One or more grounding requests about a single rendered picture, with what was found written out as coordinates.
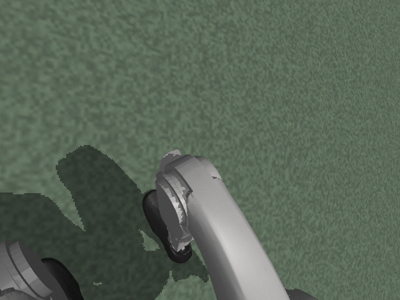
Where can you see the right robot foot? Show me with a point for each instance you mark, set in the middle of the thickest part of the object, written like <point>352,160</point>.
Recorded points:
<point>152,214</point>

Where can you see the right robot hand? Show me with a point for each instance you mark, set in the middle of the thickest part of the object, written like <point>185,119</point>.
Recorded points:
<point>298,294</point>

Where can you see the left robot foot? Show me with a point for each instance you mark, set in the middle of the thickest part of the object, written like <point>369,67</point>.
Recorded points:
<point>66,280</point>

